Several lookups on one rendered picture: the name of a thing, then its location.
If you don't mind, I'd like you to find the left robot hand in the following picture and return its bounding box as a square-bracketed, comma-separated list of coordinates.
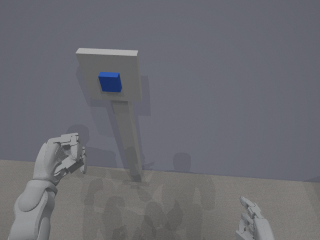
[33, 133, 87, 186]

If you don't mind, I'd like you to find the panel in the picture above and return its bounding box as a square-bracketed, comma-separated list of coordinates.
[75, 48, 143, 183]

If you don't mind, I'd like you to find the robot left forearm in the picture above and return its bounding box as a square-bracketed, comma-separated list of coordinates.
[7, 179, 58, 240]

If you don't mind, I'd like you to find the right robot hand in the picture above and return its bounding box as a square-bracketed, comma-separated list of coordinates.
[236, 196, 275, 240]

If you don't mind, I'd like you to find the button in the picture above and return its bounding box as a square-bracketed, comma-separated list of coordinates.
[98, 72, 122, 93]

